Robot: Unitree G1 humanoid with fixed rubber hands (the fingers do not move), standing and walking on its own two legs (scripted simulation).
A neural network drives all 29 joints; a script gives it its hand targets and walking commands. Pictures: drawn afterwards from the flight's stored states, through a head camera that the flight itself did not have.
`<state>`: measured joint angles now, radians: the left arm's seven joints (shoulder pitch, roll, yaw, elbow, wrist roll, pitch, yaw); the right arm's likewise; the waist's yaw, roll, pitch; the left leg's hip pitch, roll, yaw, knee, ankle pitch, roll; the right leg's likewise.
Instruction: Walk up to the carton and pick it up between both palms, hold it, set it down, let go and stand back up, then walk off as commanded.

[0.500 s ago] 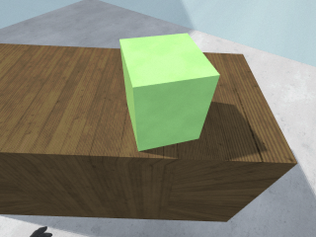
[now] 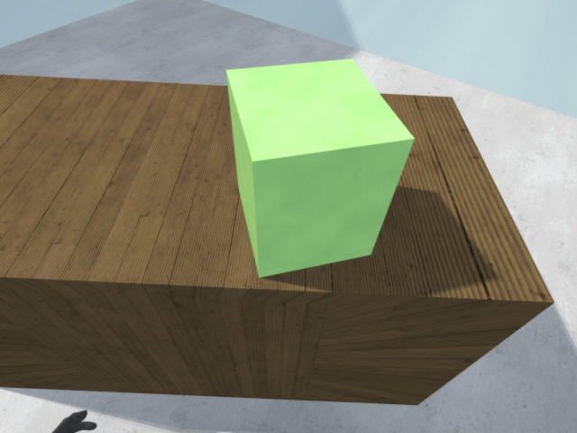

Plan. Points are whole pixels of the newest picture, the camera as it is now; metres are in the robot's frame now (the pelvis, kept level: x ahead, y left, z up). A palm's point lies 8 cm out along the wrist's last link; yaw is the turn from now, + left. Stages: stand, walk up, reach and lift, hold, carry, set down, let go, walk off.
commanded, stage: walk up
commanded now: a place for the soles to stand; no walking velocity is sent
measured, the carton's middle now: (304, 170) +0.49 +0.00 +0.09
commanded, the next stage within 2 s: reach and lift in 0.04 s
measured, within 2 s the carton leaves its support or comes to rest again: neither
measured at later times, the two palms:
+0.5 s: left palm (118, 388) +0.19 +0.24 -0.06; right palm out of the picture +0.13 -0.33 -0.06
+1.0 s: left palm (91, 428) +0.13 +0.23 +0.01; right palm out of the picture +0.11 -0.28 +0.00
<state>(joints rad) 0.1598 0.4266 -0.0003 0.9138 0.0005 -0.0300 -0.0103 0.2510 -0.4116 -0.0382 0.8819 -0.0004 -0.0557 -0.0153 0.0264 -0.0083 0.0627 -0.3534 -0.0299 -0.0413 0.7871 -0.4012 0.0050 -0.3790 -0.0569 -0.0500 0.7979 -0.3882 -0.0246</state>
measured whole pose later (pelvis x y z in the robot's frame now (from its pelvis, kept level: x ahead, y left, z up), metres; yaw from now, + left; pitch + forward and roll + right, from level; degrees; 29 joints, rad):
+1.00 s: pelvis -0.08 -0.02 +0.02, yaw +0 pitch -7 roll +1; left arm 0.16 0.30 0.00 0.24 -0.01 0.32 0.08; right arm 0.18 -0.29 -0.09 0.41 -0.03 0.05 0.09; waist -0.01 -0.01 0.03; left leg -0.28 0.00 -0.04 0.61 -0.26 0.00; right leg -0.31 -0.01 -0.05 0.65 -0.20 -0.03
